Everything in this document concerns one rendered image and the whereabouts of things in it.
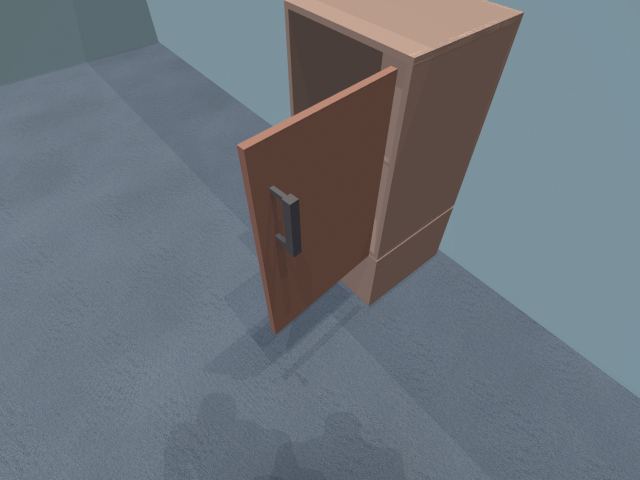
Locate cupboard door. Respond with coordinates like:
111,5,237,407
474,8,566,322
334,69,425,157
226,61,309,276
237,66,398,334

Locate handle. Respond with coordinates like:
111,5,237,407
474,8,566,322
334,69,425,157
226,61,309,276
269,185,302,257

